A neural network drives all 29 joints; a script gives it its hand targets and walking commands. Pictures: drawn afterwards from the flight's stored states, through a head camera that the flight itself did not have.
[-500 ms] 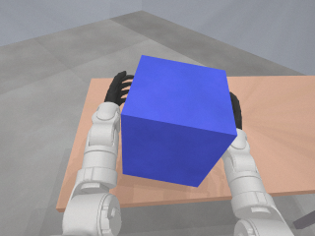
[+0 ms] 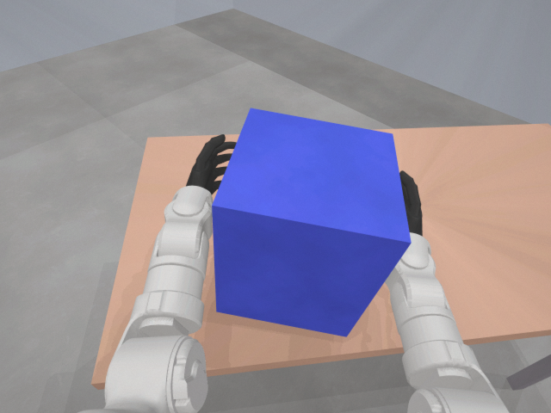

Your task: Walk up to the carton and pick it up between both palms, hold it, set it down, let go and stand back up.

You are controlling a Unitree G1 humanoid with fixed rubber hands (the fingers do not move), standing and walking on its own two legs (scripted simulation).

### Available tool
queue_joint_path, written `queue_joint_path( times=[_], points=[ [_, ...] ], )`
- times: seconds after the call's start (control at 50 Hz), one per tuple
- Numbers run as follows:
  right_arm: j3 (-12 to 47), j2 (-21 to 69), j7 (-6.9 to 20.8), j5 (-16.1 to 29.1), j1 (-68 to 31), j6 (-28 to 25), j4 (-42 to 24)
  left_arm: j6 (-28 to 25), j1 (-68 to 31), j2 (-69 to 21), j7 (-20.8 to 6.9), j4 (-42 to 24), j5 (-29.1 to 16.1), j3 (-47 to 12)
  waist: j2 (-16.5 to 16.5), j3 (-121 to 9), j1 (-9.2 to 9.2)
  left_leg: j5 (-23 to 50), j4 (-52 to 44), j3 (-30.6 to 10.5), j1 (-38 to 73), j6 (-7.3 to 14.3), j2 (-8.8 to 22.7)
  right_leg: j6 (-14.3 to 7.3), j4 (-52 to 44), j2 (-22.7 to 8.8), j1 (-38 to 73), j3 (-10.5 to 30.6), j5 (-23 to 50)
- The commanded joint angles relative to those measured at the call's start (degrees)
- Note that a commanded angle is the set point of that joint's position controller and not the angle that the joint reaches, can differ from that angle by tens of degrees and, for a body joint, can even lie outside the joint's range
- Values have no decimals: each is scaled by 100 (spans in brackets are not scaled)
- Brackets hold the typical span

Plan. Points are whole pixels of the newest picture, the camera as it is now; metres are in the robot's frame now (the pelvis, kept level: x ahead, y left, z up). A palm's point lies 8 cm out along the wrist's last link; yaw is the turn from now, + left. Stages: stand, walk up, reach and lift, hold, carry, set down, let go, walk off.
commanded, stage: set down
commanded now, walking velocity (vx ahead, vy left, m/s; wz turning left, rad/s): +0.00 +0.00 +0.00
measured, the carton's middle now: (300, 227) +0.38 -0.06 +0.08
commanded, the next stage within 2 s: none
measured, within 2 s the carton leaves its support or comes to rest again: rests again in 0.76 s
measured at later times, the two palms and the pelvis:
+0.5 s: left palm (209, 200) +0.42 +0.07 +0.10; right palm (406, 242) +0.33 -0.22 +0.08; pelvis +0.00 +0.00 +0.00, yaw +0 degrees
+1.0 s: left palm (206, 204) +0.42 +0.07 +0.10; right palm (403, 243) +0.33 -0.21 +0.08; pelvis -0.01 +0.00 +0.00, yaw +0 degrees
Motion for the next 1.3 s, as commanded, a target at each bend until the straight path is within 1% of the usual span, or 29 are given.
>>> queue_joint_path(
  times=[0.0,0.04,0.12,0.16,0.18,0.2,0.24,0.3,0.32,0.34,0.4,0.46,0.48,0.5,0.52,0.54,0.58,0.6,0.66,0.72,0.78,0.86,0.9,0.94,1.0,1.02,1.06,1.2,1.28],
  points=[
    [2133,2593,685,-18,-4119,-456,-1505,-139,-2688,-3255,-741,-269,-369,-2197,374,-3162,-173,3710,-68,262,36,-756,-248,-75,538,560,1816,-345,2548],
    [2024,2540,663,-122,-3881,-332,-1172,-77,-2588,-3051,-826,-68,-207,-1917,323,-2724,-153,3642,-151,302,-87,-723,-252,-47,524,555,1877,-315,2483],
    [1992,2496,660,-52,-3973,-434,-1329,-106,-2620,-3190,-831,-307,-343,-2112,455,-3026,-237,4245,-16,194,196,-814,-181,-18,560,588,1617,-367,2530],
    [1972,2542,671,-89,-4003,-489,-1318,-174,-2674,-3124,-821,-230,-347,-2029,455,-3106,-156,4468,68,220,255,-837,-183,-41,497,587,1493,-334,2390],
    [2004,2603,668,-146,-3918,-518,-1340,-214,-2595,-3170,-834,-184,-349,-2045,339,-3236,-203,4322,67,246,212,-787,-213,-43,510,590,1635,-323,2577],
    [2115,2650,679,-133,-3984,-543,-1495,-276,-2630,-3150,-831,-223,-367,-2028,312,-3413,-75,4099,29,283,-36,-732,-258,-53,578,562,1859,-303,2854],
    [2236,2792,719,-153,-4185,-660,-1769,-449,-2782,-3256,-716,-394,-534,-2242,350,-3951,-34,4147,14,236,-303,-722,-219,-23,750,527,2088,-263,3171],
    [2090,2732,742,-227,-3653,-605,-1143,-447,-2552,-3241,-668,-255,-387,-2250,607,-3528,-181,4538,39,144,182,-878,-121,-65,620,544,1619,-273,2642],
    [2077,2676,748,-219,-3718,-645,-1206,-428,-2512,-3281,-675,-224,-360,-2261,610,-3505,-133,4610,113,183,250,-877,-130,-111,556,580,1481,-322,2591],
    [2060,2683,702,-201,-3573,-636,-1151,-387,-2354,-3289,-712,-117,-329,-2290,615,-3281,-238,4505,121,198,269,-877,-165,-140,505,581,1529,-309,2693],
    [2002,2648,655,-204,-3655,-585,-1170,-338,-2418,-3210,-833,-8,-264,-2090,429,-2950,-213,3533,-128,255,-377,-724,-222,-92,561,505,1857,-286,2704],
    [1856,2702,703,-279,-3725,-588,-977,-495,-2779,-3281,-793,-7,-302,-2064,404,-2986,-246,3160,-217,251,-300,-701,-217,-55,484,505,1633,-319,2225],
    [1889,2754,733,-297,-3804,-638,-1113,-605,-2966,-3277,-768,-103,-368,-2128,422,-3346,-176,3216,-199,270,-316,-704,-227,-71,520,513,1684,-322,2334],
    [1794,2791,735,-408,-3853,-660,-1093,-675,-2953,-3255,-768,167,-324,-2049,437,-3310,-217,3020,-213,283,-386,-681,-260,-68,507,469,1718,-292,2337],
    [1801,2829,769,-474,-3980,-671,-1188,-748,-2934,-3198,-773,393,-278,-1870,311,-3309,-70,2722,-272,327,-637,-598,-284,-53,552,420,1869,-259,2337],
    [1747,2847,783,-533,-3904,-676,-1086,-777,-2844,-3191,-783,599,-208,-1813,335,-3188,-76,2545,-332,339,-797,-577,-294,-39,594,398,2020,-245,2428],
    [1712,2824,817,-587,-4090,-708,-1071,-792,-2757,-3107,-784,859,-114,-1528,301,-3109,105,2763,-381,320,-865,-588,-223,-23,643,420,2057,-231,2338],
    [1603,2809,804,-666,-3963,-675,-898,-807,-2794,-3008,-809,953,-90,-1439,207,-3013,28,2601,-433,324,-857,-566,-239,-6,591,421,2027,-234,2215],
    [1470,2943,877,-852,-4023,-723,-831,-990,-3057,-2920,-831,1098,10,-1170,124,-3123,188,1952,-623,446,-1142,-408,-285,14,662,349,2182,-220,2228],
    [1191,3038,924,-1074,-3834,-858,-458,-1215,-3103,-2976,-802,1319,87,-1091,265,-3155,136,2073,-559,488,-1003,-474,-258,-61,624,355,2091,-228,2113],
    [968,3016,942,-1261,-3681,-978,-174,-1376,-3273,-3020,-775,1248,96,-1211,332,-3248,-29,2418,-469,446,-750,-587,-188,-61,596,410,1926,-276,2062],
    [900,2954,915,-1288,-3557,-1141,73,-1368,-2912,-2982,-820,1455,250,-1039,387,-2896,6,2890,-343,456,-557,-621,-189,-83,498,459,1790,-298,2119],
    [803,2976,873,-1360,-3567,-1198,111,-1399,-3029,-2944,-856,1491,242,-991,335,-2847,20,2557,-423,484,-820,-592,-215,-67,463,413,1863,-280,1990],
    [661,2951,904,-1458,-3478,-1295,308,-1433,-3028,-3064,-798,1480,327,-1070,513,-2769,-62,2643,-411,419,-618,-687,-139,-84,460,445,1610,-348,1683],
    [519,2854,909,-1527,-3404,-1399,542,-1437,-2888,-3012,-770,1561,401,-966,605,-2595,-6,3267,-300,386,-296,-800,-72,-82,380,506,1293,-381,1434],
    [501,2612,912,-1280,-3559,-1505,897,-1318,-2882,-3108,-715,1624,319,-1247,1029,-2556,-60,3678,-109,404,229,-992,77,-274,259,555,637,-453,1232],
    [413,2494,900,-1329,-3596,-1636,1079,-1232,-2699,-3085,-695,1733,377,-1178,892,-2419,-33,4323,59,401,386,-988,107,-333,116,647,568,-426,1209],
    [203,2740,755,-1453,-3336,-1605,1103,-1313,-2742,-2930,-784,1740,544,-852,544,-2171,-133,2453,-365,553,-545,-658,-172,-141,212,434,1240,-382,1469],
    [93,2801,759,-1587,-3198,-1567,1068,-1369,-2736,-2882,-810,1775,617,-716,486,-2127,-138,1976,-507,546,-669,-595,-180,-72,242,399,1166,-427,1309]
  ],
)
